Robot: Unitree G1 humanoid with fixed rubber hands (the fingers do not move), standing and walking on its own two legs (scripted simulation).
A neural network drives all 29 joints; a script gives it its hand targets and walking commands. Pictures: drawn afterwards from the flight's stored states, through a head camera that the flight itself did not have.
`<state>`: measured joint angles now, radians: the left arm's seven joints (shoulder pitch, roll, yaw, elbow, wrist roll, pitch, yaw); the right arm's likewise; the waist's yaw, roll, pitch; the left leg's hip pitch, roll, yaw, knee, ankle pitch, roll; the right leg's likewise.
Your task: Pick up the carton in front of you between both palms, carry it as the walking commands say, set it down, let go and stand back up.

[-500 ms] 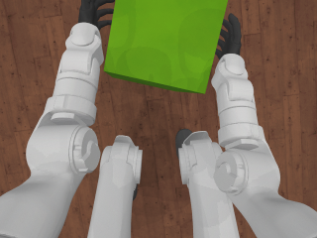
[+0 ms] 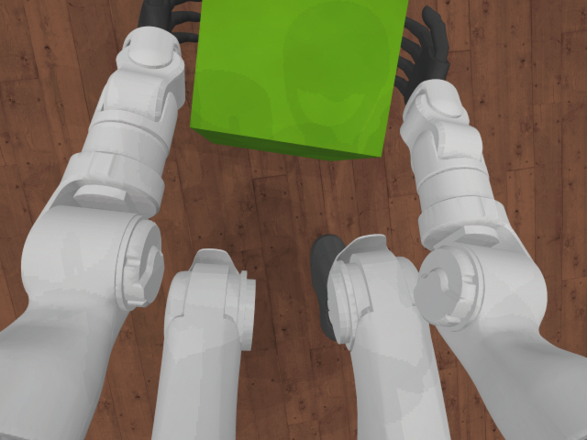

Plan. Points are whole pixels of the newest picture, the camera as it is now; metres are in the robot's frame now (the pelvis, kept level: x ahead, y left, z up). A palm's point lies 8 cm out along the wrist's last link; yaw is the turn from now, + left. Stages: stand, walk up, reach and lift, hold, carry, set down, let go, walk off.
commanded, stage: set down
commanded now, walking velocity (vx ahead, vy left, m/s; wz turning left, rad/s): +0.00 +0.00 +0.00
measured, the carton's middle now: (289, 76) +0.53 -0.04 -0.25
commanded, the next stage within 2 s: none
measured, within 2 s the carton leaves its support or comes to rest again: rests again in 0.14 s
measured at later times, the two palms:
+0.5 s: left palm (173, 37) +0.55 +0.10 -0.17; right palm (434, 82) +0.50 -0.20 -0.16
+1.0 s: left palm (117, 56) +0.54 +0.17 -0.19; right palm (434, 104) +0.48 -0.22 -0.19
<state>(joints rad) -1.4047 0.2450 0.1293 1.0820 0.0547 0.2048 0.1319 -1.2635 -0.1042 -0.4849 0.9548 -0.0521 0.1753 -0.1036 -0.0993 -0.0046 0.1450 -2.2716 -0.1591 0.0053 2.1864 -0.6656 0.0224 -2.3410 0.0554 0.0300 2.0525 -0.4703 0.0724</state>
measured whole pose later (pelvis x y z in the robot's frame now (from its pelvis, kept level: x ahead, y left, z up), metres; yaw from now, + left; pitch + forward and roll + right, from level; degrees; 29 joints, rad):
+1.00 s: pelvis +0.00 -0.01 -0.01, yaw +1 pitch +39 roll -3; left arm -1.42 0.43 -0.01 1.17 -0.10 0.07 0.05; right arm -1.31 -0.26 -0.39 1.19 0.09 0.01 -0.10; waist -0.08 -0.02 0.30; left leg -2.22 -0.13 0.00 2.24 -0.68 0.02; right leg -2.30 0.04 0.00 2.10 -0.48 0.04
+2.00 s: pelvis +0.03 -0.02 +0.20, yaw +2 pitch +46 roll +0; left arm -1.15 0.38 0.17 0.94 -0.03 0.18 -0.05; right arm -0.93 -0.15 -0.31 0.68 0.09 0.17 -0.12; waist -0.10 0.03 -0.09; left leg -1.73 -0.08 -0.03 1.43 -0.51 0.00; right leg -1.81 0.05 0.03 1.35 -0.35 0.01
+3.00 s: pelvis +0.13 -0.01 +0.39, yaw +1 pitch +4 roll -1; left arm 0.18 0.20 0.07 0.49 0.02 0.02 -0.04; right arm 0.25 -0.23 -0.03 0.43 0.03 0.04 0.07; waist -0.03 0.01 0.03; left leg -0.20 -0.04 -0.06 0.44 -0.31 0.03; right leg -0.29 0.05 0.06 0.43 -0.21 -0.01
